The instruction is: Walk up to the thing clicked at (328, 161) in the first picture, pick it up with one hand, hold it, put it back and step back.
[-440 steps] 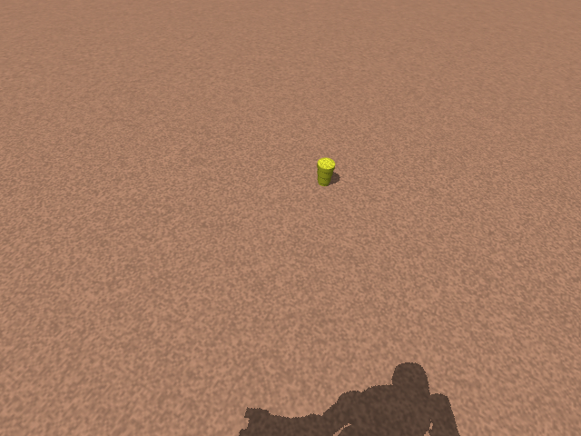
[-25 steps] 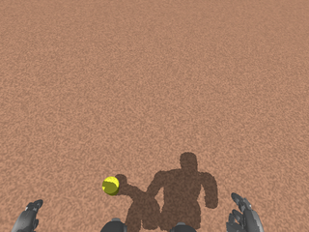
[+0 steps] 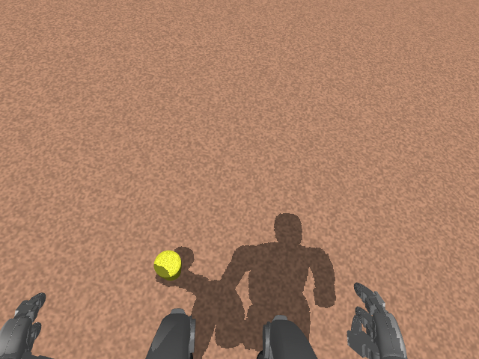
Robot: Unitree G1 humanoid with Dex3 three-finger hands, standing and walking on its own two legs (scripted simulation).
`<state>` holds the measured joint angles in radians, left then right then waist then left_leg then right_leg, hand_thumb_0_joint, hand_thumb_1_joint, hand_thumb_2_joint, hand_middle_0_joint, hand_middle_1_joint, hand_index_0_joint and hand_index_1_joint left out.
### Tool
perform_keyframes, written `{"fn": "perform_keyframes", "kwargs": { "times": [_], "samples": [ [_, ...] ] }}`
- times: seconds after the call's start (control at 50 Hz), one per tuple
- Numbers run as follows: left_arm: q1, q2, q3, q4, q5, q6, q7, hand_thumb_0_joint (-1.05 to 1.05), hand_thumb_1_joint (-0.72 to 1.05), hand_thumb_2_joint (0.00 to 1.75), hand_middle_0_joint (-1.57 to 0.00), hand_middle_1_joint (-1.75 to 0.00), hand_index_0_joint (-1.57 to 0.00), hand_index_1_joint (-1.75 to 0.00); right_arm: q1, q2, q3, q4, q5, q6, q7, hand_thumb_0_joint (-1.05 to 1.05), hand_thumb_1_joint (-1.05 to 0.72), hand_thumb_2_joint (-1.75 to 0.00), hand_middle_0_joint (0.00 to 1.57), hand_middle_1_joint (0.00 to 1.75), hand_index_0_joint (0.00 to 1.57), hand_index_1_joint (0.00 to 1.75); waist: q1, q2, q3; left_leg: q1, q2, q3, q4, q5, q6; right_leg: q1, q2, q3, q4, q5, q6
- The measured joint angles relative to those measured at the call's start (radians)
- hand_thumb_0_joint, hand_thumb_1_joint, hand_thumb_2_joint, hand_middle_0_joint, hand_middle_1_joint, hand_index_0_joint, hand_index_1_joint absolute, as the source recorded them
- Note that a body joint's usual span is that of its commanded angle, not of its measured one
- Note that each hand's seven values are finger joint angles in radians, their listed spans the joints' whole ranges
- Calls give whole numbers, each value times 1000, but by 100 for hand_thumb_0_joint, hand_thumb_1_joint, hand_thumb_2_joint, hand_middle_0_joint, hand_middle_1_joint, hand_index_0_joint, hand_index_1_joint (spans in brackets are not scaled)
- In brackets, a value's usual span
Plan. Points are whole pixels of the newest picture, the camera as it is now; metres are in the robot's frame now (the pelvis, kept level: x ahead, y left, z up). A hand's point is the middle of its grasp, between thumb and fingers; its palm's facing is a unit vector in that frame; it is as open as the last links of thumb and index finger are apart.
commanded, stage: go down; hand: left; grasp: from the side
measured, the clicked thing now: (170, 268) +0.39 +0.20 -0.60
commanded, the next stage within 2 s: none
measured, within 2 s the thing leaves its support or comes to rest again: neither
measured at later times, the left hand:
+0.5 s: hand (63, 292) +0.25 +0.34 -0.21, palm faces +0.14 -0.95 -0.27, open 16.9 cm
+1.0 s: hand (64, 276) +0.29 +0.37 -0.25, palm faces +0.14 -0.97 -0.20, open 16.8 cm
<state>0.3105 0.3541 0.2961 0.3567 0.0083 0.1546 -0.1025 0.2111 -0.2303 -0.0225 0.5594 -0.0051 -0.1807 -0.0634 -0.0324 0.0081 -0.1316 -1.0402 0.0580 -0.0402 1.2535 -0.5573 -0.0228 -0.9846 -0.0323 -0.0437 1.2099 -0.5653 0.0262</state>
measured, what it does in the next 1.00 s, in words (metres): lowers itself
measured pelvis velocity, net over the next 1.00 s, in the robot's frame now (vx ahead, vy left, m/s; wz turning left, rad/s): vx -0.07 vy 0.00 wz -0.07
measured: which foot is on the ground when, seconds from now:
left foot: down 0.00-1.00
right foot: down 0.00-1.00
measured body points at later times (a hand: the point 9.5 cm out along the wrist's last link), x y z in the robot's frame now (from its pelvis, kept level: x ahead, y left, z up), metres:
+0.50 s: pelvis -0.04 +0.00 -0.14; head +0.14 +0.02 +0.27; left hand +0.24 +0.39 -0.19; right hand +0.13 -0.27 -0.26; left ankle +0.02 +0.13 -0.63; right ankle +0.01 -0.14 -0.63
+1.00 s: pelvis -0.07 +0.00 -0.22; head +0.13 +0.04 +0.18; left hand +0.28 +0.42 -0.23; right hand +0.09 -0.29 -0.33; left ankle +0.02 +0.13 -0.63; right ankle +0.01 -0.14 -0.63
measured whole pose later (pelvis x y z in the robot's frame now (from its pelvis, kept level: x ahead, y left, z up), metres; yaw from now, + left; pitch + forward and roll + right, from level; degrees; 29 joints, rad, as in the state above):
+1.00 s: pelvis -0.07 +0.00 -0.22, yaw -4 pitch +33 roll -5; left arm -0.38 0.73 0.74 0.94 -0.15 -0.42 -0.59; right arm 0.09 -0.34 0.04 0.68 -0.03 -0.16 -0.03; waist -0.04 -0.03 -0.13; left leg -1.96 0.05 -0.12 2.06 -0.68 -0.03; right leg -1.90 -0.02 -0.05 2.02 -0.69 0.03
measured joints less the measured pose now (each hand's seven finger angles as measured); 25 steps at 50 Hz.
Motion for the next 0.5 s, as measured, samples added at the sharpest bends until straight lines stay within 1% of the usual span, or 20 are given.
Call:
{"fn": "perform_keyframes", "kwargs": {
  "times": [0.06,0.1,0.18,0.24,0.28,0.34,0.42,0.5],
  "samples": [
    [-46,21,31,67,-13,-60,-21,-1,-53,14,-8,-16,-8,-16,-8,-10,1,3,-2,-16,3,1,-92,-90,20,30,20,31,3,-4,-9,-68,-2,-2,52,-9,0,-70,-2,2,57,-13,-1],
    [-99,42,61,124,-25,-121,-45,-1,-53,13,-8,-15,-8,-15,-16,-21,0,7,-5,-31,5,1,-92,-90,20,30,20,31,6,-10,-19,-137,-5,-5,107,-21,0,-139,-5,3,116,-28,-1],
    [-211,93,116,209,-57,-256,-118,-1,-51,12,-8,-14,-7,-13,-47,-42,-7,22,-8,-48,9,1,-94,-91,20,30,20,31,7,-22,-29,-289,-7,-11,240,-53,-3,-292,-6,7,254,-65,0],
    [-290,124,143,245,-70,-328,-180,-1,-49,11,-7,-13,-7,-13,-70,-55,-8,40,-7,-43,9,1,-94,-91,20,30,20,30,7,-25,-33,-392,-7,-17,332,-75,-4,-392,-6,8,345,-87,0],
    [-341,140,163,273,-77,-364,-210,-1,-48,11,-7,-13,-6,-13,-82,-60,-5,53,-7,-34,10,1,-93,-90,20,30,20,30,7,-25,-38,-451,-6,-21,382,-87,-4,-451,-4,9,394,-98,0],
    [-395,160,203,318,-90,-401,-240,-1,-47,12,-6,-13,-6,-13,-98,-60,2,68,-6,-18,14,1,-92,-90,20,30,20,30,4,-21,-41,-523,-2,-25,443,-100,-3,-523,1,11,453,-108,-1],
    [-426,182,247,362,-100,-429,-274,-1,-46,14,-6,-14,-5,-14,-103,-57,9,79,-7,2,23,1,-91,-90,20,30,20,30,4,-13,-39,-597,-1,-29,500,-107,-3,-597,4,12,508,-115,0],
    [-455,200,292,394,-117,-468,-313,-1,-45,16,-5,-15,-5,-15,-100,-59,16,93,-10,11,26,1,-90,-90,20,30,20,30,13,-14,-35,-661,-3,-33,550,-110,-3,-660,4,12,560,-121,-1]
  ]
}}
